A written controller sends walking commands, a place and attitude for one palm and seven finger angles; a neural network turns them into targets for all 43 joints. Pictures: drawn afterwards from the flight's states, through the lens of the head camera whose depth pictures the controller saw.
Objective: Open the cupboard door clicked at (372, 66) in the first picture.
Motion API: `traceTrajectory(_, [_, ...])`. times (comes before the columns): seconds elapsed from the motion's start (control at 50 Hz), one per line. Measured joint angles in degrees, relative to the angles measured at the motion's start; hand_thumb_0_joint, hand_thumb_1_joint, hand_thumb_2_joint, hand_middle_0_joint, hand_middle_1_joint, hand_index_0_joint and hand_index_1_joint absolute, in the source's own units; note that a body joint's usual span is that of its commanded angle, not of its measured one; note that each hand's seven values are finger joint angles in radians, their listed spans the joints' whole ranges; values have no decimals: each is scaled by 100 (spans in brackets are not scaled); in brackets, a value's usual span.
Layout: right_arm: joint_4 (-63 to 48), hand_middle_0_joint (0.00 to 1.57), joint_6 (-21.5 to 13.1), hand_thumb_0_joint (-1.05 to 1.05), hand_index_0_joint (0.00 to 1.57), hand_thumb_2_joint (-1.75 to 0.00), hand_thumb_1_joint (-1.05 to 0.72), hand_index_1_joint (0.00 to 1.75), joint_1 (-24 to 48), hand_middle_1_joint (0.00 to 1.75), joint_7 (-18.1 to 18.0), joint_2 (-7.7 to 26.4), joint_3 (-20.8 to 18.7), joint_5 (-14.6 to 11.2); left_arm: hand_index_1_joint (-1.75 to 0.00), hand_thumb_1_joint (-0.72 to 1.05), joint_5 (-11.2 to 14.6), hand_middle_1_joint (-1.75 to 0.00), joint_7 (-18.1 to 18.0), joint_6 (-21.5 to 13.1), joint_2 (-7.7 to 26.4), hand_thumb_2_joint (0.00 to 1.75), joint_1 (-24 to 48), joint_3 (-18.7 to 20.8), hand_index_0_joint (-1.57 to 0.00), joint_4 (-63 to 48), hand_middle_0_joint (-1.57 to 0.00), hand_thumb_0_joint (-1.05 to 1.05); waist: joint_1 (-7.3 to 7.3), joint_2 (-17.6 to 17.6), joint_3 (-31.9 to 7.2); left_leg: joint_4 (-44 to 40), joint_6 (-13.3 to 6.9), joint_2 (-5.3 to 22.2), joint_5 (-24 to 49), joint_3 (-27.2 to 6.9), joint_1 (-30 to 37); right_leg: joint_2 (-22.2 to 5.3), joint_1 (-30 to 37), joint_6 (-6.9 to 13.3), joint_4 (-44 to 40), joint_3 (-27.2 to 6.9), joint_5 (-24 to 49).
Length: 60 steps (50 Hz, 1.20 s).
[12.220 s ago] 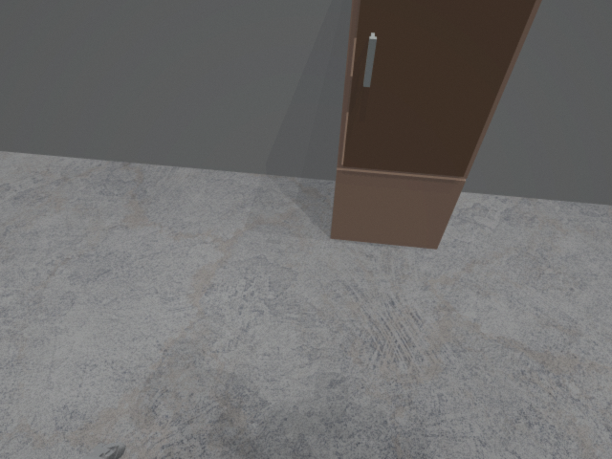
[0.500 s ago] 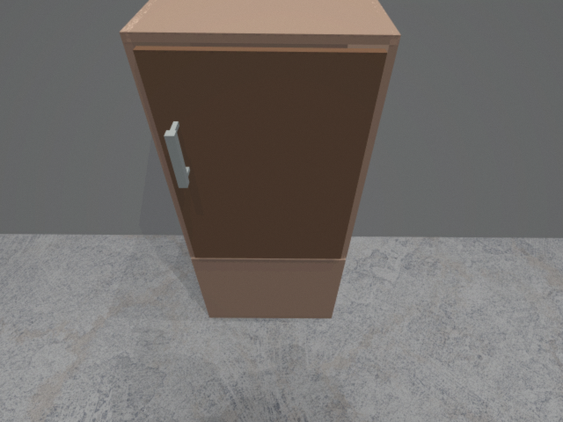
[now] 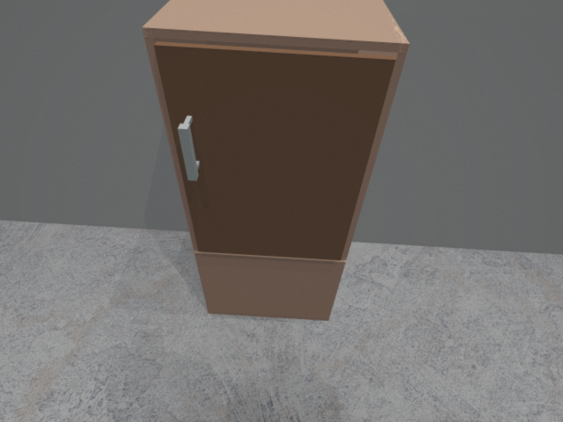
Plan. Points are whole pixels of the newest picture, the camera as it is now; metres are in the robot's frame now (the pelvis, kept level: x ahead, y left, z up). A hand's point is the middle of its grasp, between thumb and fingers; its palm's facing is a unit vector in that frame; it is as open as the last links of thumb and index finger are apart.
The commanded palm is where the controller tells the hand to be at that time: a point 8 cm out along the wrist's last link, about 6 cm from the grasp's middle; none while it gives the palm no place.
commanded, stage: shuffle to correct the standing spot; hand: left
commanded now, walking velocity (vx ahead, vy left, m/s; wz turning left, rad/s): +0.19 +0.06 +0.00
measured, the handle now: (190, 148) +0.62 +0.24 +0.05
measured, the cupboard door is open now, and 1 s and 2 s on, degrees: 0 0 0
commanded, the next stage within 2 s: come to a stop and stand still in 0.36 s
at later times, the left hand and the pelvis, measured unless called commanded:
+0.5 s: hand out of the picture +0.04 +0.18 -0.18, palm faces +0.13 -0.98 -0.13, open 7.4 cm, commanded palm none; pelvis +0.08 +0.03 +0.00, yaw +2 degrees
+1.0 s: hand out of the picture +0.16 +0.21 -0.16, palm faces +0.02 -0.97 -0.26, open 7.4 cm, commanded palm none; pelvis +0.09 +0.02 -0.01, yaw -1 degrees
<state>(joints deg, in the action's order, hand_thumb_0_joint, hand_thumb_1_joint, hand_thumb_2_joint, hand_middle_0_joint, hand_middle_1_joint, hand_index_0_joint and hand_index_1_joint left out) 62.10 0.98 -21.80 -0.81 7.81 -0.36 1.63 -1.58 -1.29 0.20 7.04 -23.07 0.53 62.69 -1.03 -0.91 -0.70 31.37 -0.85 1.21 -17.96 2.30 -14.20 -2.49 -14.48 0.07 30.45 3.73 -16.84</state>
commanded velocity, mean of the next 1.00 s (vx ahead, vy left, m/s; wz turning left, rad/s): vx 0.03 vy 0.00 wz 0.00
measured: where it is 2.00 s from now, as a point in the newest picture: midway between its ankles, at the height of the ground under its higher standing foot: outside the picture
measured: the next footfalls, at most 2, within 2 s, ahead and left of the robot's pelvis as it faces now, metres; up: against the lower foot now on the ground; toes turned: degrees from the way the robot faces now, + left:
left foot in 0.56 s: +0.20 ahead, +0.16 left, +0.00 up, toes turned +7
right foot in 0.94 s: +0.13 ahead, -0.08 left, +0.00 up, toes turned -4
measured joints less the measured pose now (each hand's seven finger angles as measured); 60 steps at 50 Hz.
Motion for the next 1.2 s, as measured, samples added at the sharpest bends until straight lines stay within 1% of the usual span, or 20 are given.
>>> traceTrajectory(0.12, [-32,19,-79,1,20,-90,-91,30,-121,30,-1,-46,-32,17,-30,90,4,-30,38,21,3,90,-75,118,-20,-4,-20,0,13,-74,39,172,-48,-56,119,19,-26,-35,-94,33,354,-77,-295])
traceTrajectory(0.2, [-39,19,-163,0,20,-90,-91,30,-213,30,-22,-106,-47,7,-30,90,-44,-30,70,22,28,90,-35,148,-19,-41,-20,0,67,-63,17,110,-82,-96,-27,89,81,-8,-210,200,767,-59,-662])
traceTrajectory(0.26, [-24,19,-204,0,20,-90,-91,30,-247,30,-26,-160,-21,-15,-30,90,-38,-30,94,-97,41,90,59,168,-19,-154,-20,0,69,-41,58,79,-66,-136,-83,129,149,64,-63,253,393,40,-407])
traceTrajectory(0.3, [6,20,-200,1,20,-90,-91,30,-231,30,-15,-158,-15,-42,-30,90,-22,-30,70,-243,-4,90,153,183,-19,-211,-20,0,50,71,114,447,-91,-104,-348,101,19,82,-15,186,363,103,-123])
traceTrajectory(0.34, [47,20,-157,1,20,-90,-91,30,-167,30,15,-146,-34,-24,-30,90,-9,-30,38,-373,-52,90,194,185,-19,-256,-20,0,14,136,123,1335,-105,-106,-763,107,-353,47,133,120,275,225,-215])
traceTrajectory(0.38, [40,20,-119,1,20,-90,-91,30,-26,30,58,-110,-66,-9,-30,90,-14,-30,-3,-435,-98,90,157,187,-19,-278,-20,0,-52,136,112,2053,-96,-83,-793,158,-740,6,332,85,36,266,-215])
traceTrajectory(0.4, [9,20,-109,1,20,-90,-91,30,69,30,83,-91,-86,-11,-30,90,-21,-30,-18,-434,-113,90,125,187,-19,-269,-20,0,-69,115,110,2185,-87,-49,-734,193,-885,-17,430,66,-94,267,-185])
traceTrajectory(0.44, [-63,20,-76,2,20,-90,-92,30,270,30,82,-28,-114,24,-30,90,-40,-30,-25,-399,-123,90,61,182,-19,-215,-20,0,-71,48,108,1957,-62,31,-482,246,-1043,-76,600,1,-310,260,-134])
traceTrajectory(0.48, [-153,20,-89,3,20,-90,-95,30,414,30,105,87,-164,2,-30,90,-49,-30,-8,-352,-114,90,5,183,-19,-154,-20,0,-81,-39,130,1361,-41,93,-113,284,-1027,-144,708,-85,-378,236,-169])
traceTrajectory(0.54, [-353,20,-262,3,20,-90,-95,30,551,30,109,234,-182,-24,-30,90,-43,-30,7,-248,-98,90,-102,186,-20,-84,-20,0,-78,-78,192,258,17,169,575,312,-666,-178,727,-218,-60,170,-459])
traceTrajectory(0.56, [-404,20,-327,3,20,-90,-95,30,590,30,77,269,-186,-11,-30,90,-26,-30,4,-193,-88,90,-123,176,-20,-62,-20,0,-56,-72,202,174,-23,185,739,295,-626,-184,637,-199,224,142,-642])
traceTrajectory(0.62, [-440,19,-331,2,20,-90,-94,30,776,30,-48,152,-121,0,-30,90,18,-30,-54,0,50,90,30,164,-20,11,-20,0,-65,-286,280,385,-126,88,391,482,-576,-192,202,-57,1241,-143,-1342])
traceTrajectory(0.7, [-431,19,-276,1,20,-90,-94,30,1006,30,-189,10,-68,-16,-30,90,33,-30,-81,75,139,90,396,145,-19,-87,-20,0,-29,-210,402,-41,-147,68,541,525,-362,-68,-191,-65,1577,-87,-1292])
traceTrajectory(0.82, [-514,20,-140,0,20,-90,-95,30,1252,30,-218,83,-161,5,-30,91,-4,-30,-39,221,237,90,931,227,-19,-529,-20,0,54,47,546,-346,-122,170,812,540,-374,143,-735,-100,1978,-80,-1130])
traceTrajectory(0.88, [-518,20,-57,0,20,-90,-94,30,1240,30,-191,139,-215,34,-30,91,-4,-30,-29,244,269,90,1120,270,-19,-717,-19,0,82,154,534,-320,-43,231,877,519,-457,155,-680,-72,1678,-49,-914])
traceTrajectory(0.94, [-513,20,44,0,20,-90,-93,30,1126,30,-134,186,-256,22,-30,91,-31,-30,-24,123,293,90,1102,259,-19,-891,-19,0,71,165,408,40,62,240,751,526,-681,62,-209,-11,460,-84,-288])
traceTrajectory(1.0, [-438,20,216,0,20,-90,-92,30,1017,30,-44,246,-291,-14,-29,91,-49,-30,-49,73,193,90,1061,156,-19,-823,-19,0,110,317,332,752,91,186,-282,174,-913,155,-194,168,478,21,-154])
traceTrajectory(1.08, [-274,20,238,1,20,-90,-92,30,778,30,57,223,-249,1,-30,92,-13,-30,-81,4,119,90,862,128,-19,-738,-20,0,93,296,161,1494,125,77,-268,-19,-922,226,56,246,-5,89,85])
traceTrajectory(1.14, [-207,19,188,1,20,-90,-92,30,596,30,80,163,-216,-12,-30,93,-23,-30,-50,-34,167,90,741,133,-20,-687,-20,0,55,166,98,1373,181,21,-322,47,-663,229,169,287,-279,89,225])
traceTrajectory(1.2, [-170,19,150,1,20,-90,-91,30,484,30,56,121,-190,-30,-30,93,-25,-30,-23,-47,203,90,662,142,-20,-633,-20,0,-12,49,107,777,200,-49,-388,118,-294,201,173,283,-352,85,271])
